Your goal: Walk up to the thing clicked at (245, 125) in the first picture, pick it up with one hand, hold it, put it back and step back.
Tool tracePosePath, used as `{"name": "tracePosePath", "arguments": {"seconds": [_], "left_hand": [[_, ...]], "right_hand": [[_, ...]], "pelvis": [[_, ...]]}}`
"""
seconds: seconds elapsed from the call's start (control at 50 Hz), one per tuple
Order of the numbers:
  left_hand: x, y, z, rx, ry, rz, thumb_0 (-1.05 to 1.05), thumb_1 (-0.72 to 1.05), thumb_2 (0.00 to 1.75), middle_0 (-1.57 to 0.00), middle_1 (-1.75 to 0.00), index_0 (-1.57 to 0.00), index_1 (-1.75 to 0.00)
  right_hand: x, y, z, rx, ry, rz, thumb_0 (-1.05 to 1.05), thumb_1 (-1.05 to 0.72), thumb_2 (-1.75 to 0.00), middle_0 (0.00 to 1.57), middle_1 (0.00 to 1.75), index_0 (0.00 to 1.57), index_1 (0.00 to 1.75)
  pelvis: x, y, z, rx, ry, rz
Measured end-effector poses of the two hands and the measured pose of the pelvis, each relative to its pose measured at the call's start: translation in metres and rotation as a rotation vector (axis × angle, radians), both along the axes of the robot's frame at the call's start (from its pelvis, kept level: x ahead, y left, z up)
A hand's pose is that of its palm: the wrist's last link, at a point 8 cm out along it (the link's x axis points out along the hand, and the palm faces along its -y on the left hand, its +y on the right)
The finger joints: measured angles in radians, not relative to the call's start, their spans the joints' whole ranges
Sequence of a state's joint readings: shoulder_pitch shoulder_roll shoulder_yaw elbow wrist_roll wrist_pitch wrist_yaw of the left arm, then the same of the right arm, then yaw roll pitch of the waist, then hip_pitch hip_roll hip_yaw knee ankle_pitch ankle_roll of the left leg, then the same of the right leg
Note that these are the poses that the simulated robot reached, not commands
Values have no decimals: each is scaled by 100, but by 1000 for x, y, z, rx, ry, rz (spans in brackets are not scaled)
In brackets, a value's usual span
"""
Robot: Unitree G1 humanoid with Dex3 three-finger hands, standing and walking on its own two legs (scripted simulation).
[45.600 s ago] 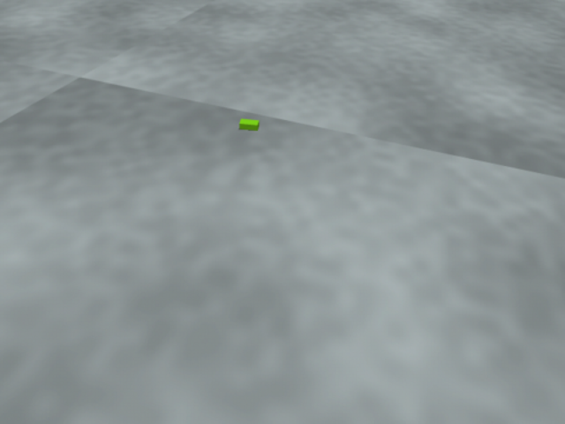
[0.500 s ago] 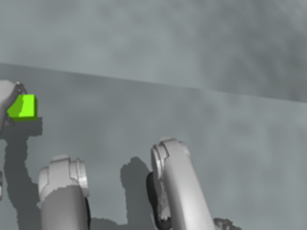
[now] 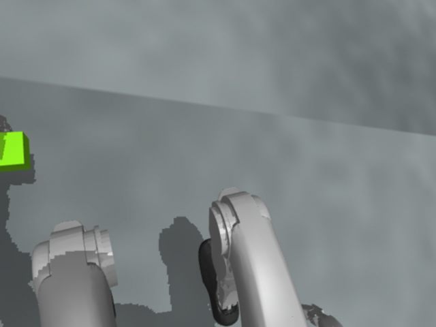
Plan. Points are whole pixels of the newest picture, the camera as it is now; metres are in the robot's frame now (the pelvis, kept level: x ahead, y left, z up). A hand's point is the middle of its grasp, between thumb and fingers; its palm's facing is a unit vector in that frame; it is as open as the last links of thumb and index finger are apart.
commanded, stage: lower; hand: left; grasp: from above
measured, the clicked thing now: out of the picture +0.46 +0.30 -0.23
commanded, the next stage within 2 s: rest in 0.04 s
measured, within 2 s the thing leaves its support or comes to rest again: rests again in 1.10 s
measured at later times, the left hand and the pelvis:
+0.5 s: hand out of the picture +0.46 +0.30 -0.24, palm faces -0.47 -0.09 -0.88, open 8.7 cm; pelvis +0.00 +0.00 -0.02, yaw -3 degrees
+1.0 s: hand out of the picture +0.46 +0.30 -0.26, palm faces -0.46 -0.10 -0.88, open 8.8 cm; pelvis +0.00 +0.01 -0.03, yaw -5 degrees
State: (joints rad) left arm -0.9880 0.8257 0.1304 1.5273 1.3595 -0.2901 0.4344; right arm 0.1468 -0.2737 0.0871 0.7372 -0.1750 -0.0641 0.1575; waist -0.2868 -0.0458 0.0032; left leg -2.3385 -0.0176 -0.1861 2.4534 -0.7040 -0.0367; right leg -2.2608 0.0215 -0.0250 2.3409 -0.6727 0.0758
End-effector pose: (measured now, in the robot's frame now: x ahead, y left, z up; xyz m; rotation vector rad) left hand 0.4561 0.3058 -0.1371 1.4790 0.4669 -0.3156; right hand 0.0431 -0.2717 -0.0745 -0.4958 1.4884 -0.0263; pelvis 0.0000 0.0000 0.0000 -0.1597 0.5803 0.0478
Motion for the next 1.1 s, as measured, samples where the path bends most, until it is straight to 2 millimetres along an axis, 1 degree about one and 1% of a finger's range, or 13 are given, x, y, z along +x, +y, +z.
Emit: {"name": "tracePosePath", "arguments": {"seconds": [0.16, 0.36, 0.6, 0.72, 0.88, 1.1], "left_hand": [[0, -1, -15, 6, -20, -10, -1, 18, 30, -84, -31, -88, -27], [7, -3, -28, 11, -11, 15, -1, 19, 29, -83, -31, -87, -27], [7, -5, -52, -16, -13, 20, -1, 19, 29, -83, -31, -87, -27], [6, -6, -57, -11, -17, 1, -1, 19, 30, -83, -31, -88, -27], [11, -2, -60, -7, -37, 23, -1, 19, 30, -83, -31, -88, -27], [6, 0, -69, -15, -6, 34, -1, 20, 29, -82, -32, -86, -28]], "right_hand": [[-2, -3, -5, -10, 12, 19, 1, -92, -90, 20, 30, 20, 30], [-3, 2, -11, 11, 8, 47, 1, -91, -89, 20, 30, 20, 30], [-7, 4, -6, -2, 35, 99, 0, -90, -89, 20, 30, 20, 30], [-6, 6, -2, -8, 37, 125, 1, -90, -89, 20, 30, 20, 30], [-4, 12, 1, -2, 20, 156, 0, -91, -89, 20, 30, 20, 30], [-9, 23, 3, 33, 33, 184, 0, -91, -90, 20, 30, 20, 30]], "pelvis": [[1, 0, -9, -6, -14, -8], [2, 1, -17, -17, -29, -21], [2, 3, -23, -38, -58, -33], [2, 5, -25, -47, -68, -38], [2, 9, -27, -66, -83, -42], [1, 12, -27, -78, -95, -43]]}}
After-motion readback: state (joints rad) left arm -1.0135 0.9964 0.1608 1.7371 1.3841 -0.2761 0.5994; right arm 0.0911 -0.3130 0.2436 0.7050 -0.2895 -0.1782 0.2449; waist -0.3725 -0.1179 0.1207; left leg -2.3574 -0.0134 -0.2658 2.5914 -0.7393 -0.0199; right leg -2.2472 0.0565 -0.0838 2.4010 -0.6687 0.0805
